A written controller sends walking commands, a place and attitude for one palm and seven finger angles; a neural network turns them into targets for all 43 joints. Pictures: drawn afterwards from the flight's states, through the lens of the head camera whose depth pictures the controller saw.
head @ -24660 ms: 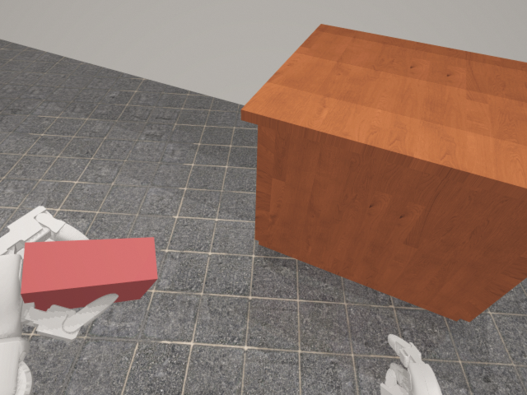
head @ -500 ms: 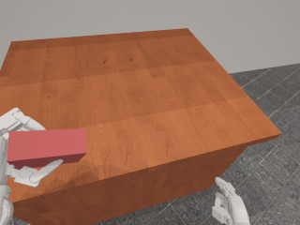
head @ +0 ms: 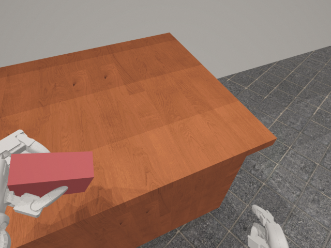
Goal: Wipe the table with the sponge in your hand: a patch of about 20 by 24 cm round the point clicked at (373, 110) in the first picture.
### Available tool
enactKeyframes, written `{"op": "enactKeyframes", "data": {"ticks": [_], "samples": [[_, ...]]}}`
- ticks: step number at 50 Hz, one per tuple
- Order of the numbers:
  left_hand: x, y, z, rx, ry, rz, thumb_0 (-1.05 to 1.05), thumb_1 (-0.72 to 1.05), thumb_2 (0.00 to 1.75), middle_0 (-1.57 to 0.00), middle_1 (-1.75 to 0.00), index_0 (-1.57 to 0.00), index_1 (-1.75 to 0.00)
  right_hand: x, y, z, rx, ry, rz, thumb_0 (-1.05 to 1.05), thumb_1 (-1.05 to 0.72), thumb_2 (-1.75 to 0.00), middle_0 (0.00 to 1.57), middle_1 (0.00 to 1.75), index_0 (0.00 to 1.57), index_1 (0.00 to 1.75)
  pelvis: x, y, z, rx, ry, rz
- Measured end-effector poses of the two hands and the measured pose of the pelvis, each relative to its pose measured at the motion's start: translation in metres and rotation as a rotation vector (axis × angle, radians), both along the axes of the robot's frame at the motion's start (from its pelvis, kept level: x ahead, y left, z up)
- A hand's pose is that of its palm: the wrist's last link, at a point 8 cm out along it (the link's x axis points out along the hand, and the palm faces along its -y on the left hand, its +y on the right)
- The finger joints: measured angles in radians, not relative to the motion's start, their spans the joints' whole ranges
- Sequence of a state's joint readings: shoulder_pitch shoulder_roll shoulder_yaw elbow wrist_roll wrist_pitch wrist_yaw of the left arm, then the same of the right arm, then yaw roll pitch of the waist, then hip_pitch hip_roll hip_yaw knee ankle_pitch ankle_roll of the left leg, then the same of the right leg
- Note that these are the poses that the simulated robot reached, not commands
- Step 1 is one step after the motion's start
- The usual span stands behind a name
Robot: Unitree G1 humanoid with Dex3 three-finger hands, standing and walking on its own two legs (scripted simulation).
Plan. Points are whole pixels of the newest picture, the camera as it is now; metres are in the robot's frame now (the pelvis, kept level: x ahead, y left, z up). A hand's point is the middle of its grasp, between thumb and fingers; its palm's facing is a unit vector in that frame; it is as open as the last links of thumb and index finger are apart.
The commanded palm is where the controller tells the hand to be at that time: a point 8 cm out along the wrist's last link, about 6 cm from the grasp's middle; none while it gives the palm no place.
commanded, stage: come to a stop and stand still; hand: left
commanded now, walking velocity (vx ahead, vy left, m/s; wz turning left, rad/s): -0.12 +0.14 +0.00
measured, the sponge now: (65, 174) +0.23 +0.20 +0.13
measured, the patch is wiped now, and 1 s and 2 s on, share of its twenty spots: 0.00 0.00 0.00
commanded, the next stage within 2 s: look again from close up in 1.62 s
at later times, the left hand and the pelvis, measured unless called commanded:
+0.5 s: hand out of the picture +0.17 +0.27 +0.16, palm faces +0.40 -0.84 -0.37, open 9.4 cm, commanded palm +0.12 +0.31 +0.18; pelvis -0.03 +0.03 +0.00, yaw +2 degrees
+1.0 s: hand out of the picture +0.18 +0.32 +0.16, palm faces +0.39 -0.83 -0.40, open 9.4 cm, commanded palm +0.13 +0.36 +0.18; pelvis -0.03 +0.07 +0.01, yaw +1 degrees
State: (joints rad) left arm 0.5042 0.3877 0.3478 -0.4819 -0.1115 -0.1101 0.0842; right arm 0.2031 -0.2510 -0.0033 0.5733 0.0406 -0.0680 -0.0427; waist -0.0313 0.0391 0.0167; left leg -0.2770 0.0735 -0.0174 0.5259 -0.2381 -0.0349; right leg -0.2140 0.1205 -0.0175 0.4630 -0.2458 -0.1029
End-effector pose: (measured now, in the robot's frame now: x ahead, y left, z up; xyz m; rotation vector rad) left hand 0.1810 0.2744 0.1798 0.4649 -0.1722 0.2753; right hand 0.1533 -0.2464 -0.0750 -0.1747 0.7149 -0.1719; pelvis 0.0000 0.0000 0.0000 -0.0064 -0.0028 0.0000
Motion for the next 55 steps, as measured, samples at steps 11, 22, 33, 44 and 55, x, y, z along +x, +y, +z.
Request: {"op": "enactKeyframes", "data": {"ticks": [11,22,33,44,55], "samples": [[-0.027,0.001,0.003,0.021,0.034,0.074,-0.01,-0.43,1.03,-0.80,-1.39,-0.80,-1.39,0.018,0.000,0.000,0.001,-0.016,0.048,0.01,-0.91,-0.90,0.19,0.30,0.20,0.30,-0.009,-0.002,0.004,0.013,-0.019,0.023],[-0.055,0.028,-0.007,-0.043,0.014,0.120,-0.01,-0.43,1.03,-0.80,-1.39,-0.80,-1.39,0.016,0.047,0.008,0.022,-0.065,0.127,0.01,-0.91,-0.90,0.20,0.30,0.20,0.30,-0.027,0.018,0.004,-0.006,-0.043,0.038],[-0.053,0.065,-0.005,-0.044,-0.040,0.084,-0.01,-0.43,1.03,-0.80,-1.39,-0.80,-1.39,-0.013,0.084,0.015,-0.013,-0.035,0.132,0.01,-0.91,-0.90,0.20,0.30,0.20,0.30,-0.038,0.052,0.006,-0.014,-0.043,0.025],[-0.049,0.087,-0.003,-0.007,-0.046,0.077,-0.01,-0.43,1.03,-0.80,-1.39,-0.80,-1.39,-0.022,0.107,0.012,-0.020,-0.001,0.129,0.01,-0.90,-0.90,0.20,0.30,0.20,0.30,-0.033,0.074,0.008,0.004,-0.029,0.018],[-0.036,0.078,0.002,-0.007,-0.037,0.078,-0.01,-0.43,1.04,-0.80,-1.39,-0.80,-1.39,0.005,0.109,0.012,0.012,-0.030,0.152,0.01,-0.90,-0.90,0.20,0.30,0.20,0.30,-0.021,0.069,0.010,0.005,-0.026,0.019]]}}
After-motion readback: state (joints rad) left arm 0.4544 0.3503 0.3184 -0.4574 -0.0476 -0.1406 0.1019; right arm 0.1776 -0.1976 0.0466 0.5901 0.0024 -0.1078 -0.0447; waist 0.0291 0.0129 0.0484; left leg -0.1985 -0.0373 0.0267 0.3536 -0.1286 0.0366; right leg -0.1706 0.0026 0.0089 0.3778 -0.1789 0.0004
